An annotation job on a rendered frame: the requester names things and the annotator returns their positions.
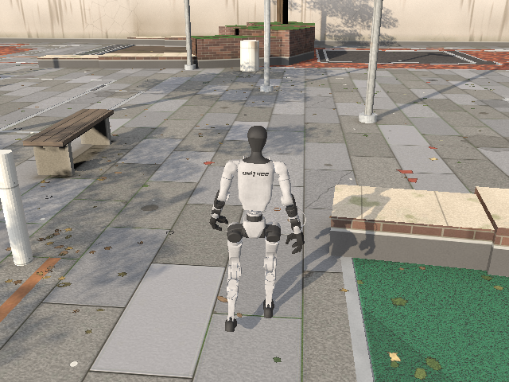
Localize robot right forearm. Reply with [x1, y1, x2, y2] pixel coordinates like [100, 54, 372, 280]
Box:
[286, 194, 302, 234]

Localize left robot upper arm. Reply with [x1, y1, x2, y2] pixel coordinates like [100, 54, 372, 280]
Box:
[217, 159, 240, 202]

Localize right robot upper arm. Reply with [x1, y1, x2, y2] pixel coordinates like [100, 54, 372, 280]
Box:
[273, 161, 293, 206]

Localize robot left forearm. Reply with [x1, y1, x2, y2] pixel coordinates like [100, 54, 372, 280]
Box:
[211, 190, 225, 219]

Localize right robot hand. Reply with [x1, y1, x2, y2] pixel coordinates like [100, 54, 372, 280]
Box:
[286, 232, 305, 254]

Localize humanoid robot torso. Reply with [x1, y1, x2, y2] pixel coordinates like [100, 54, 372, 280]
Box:
[237, 156, 274, 239]

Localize robot right thigh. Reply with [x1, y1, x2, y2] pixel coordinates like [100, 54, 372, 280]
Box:
[263, 221, 281, 271]

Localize left robot hand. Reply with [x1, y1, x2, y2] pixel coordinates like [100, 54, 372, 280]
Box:
[209, 216, 228, 231]

